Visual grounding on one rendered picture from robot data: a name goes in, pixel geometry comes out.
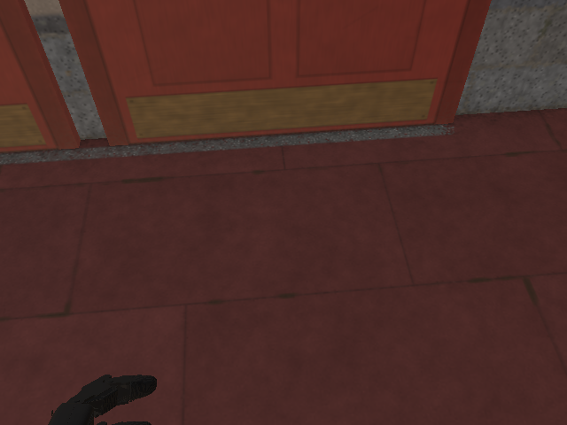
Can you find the robot left hand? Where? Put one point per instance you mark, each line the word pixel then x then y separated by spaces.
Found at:
pixel 102 395

